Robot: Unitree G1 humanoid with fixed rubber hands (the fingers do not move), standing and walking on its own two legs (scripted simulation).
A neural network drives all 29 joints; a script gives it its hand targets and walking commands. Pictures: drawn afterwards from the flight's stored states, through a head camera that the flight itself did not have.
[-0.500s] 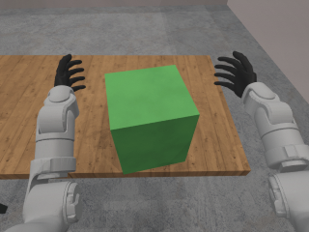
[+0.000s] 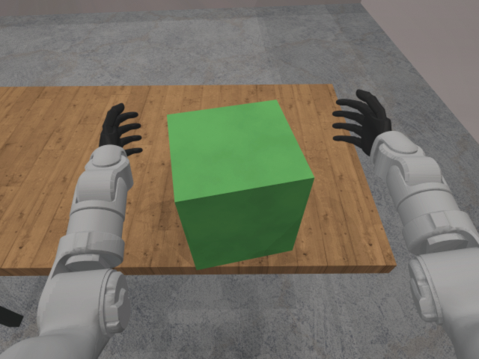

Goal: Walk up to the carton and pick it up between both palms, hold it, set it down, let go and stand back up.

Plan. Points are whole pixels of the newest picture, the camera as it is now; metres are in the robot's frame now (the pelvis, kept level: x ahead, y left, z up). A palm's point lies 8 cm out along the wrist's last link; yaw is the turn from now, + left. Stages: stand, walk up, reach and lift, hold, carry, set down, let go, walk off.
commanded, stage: reach and lift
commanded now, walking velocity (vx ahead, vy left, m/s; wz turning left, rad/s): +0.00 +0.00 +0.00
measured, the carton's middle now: (234, 188) +0.43 +0.05 +0.01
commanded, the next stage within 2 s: none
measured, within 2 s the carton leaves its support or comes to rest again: neither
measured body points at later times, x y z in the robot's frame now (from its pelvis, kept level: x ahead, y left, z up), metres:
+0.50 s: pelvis +0.00 +0.00 +0.00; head +0.04 +0.00 +0.45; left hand +0.41 +0.21 +0.07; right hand +0.45 -0.14 +0.08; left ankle -0.06 +0.13 -0.75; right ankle +0.05 -0.13 -0.75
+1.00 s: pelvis +0.00 +0.00 +0.00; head +0.05 +0.00 +0.44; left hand +0.41 +0.21 +0.06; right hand +0.45 -0.12 +0.06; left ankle -0.06 +0.13 -0.75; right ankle +0.05 -0.13 -0.75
